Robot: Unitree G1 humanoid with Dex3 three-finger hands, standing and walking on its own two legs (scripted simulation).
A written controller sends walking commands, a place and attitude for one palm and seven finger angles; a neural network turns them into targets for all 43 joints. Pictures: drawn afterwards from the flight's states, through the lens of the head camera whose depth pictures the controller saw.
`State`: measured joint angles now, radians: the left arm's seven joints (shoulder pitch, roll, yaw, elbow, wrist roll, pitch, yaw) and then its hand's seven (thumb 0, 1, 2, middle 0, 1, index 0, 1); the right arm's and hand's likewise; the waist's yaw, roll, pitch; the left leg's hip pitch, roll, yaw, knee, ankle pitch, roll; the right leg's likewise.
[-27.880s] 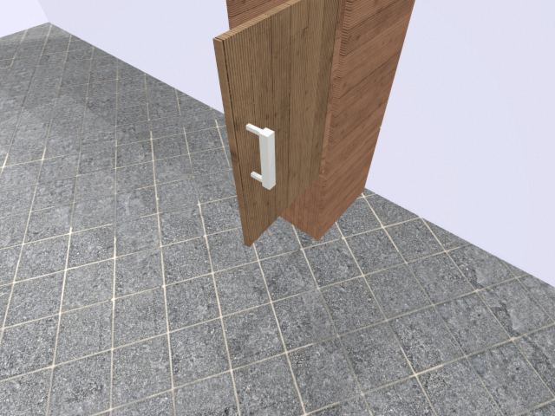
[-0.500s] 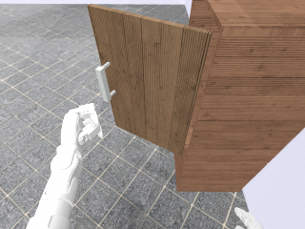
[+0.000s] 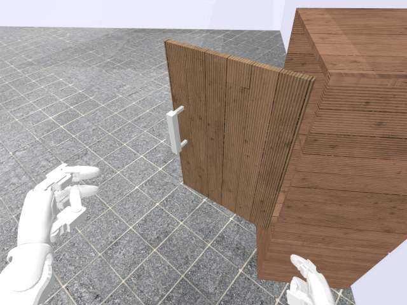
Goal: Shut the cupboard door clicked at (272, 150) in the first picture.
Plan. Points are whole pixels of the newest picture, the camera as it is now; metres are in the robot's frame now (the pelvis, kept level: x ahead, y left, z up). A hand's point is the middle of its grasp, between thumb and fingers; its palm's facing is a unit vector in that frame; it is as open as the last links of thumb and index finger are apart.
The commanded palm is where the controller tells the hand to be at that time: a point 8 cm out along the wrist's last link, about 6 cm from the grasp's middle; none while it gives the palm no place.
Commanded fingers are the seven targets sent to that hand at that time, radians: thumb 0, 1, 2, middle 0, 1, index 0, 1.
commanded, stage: draw the hand back to the body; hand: left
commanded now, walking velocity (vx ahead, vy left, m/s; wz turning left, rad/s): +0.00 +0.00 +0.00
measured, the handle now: (178, 130) +0.62 +0.16 -0.02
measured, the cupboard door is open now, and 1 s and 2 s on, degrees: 61 61 61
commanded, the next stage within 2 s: step back with the hand held close in 0.54 s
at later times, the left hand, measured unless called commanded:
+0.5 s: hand (63, 228) +0.18 +0.23 +0.15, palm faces +0.42 -0.82 -0.39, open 7.4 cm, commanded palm +0.14 +0.27 +0.17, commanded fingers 0.00 0.90 0.90 -0.20 -0.30 -0.20 -0.30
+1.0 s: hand (62, 222) +0.19 +0.24 +0.15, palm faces +0.37 -0.79 -0.49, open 7.4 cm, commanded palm +0.13 +0.28 +0.17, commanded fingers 0.00 0.90 0.90 -0.20 -0.30 -0.20 -0.30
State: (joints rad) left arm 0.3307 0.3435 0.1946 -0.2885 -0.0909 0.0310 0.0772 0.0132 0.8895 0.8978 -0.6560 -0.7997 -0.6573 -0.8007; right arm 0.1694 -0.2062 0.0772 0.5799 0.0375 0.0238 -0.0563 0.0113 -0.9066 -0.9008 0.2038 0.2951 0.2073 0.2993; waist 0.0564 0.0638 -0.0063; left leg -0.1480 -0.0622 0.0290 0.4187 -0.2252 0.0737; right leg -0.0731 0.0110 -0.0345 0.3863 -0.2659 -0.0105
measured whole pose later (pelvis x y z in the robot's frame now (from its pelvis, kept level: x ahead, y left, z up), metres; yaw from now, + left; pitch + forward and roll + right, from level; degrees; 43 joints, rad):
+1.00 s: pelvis -0.01 -0.02 +0.00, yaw -1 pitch +1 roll +0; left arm 0.55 0.41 0.36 -0.43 -0.09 -0.11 0.11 0.01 0.88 0.90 -0.21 -0.31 -0.21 -0.31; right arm 0.18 -0.26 -0.02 0.59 0.03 0.06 -0.09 0.01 -0.91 -0.90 0.20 0.29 0.21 0.30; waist 0.02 0.06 -0.04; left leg -0.28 -0.04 0.04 0.49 -0.23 0.05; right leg -0.22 0.03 -0.03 0.48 -0.28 -0.03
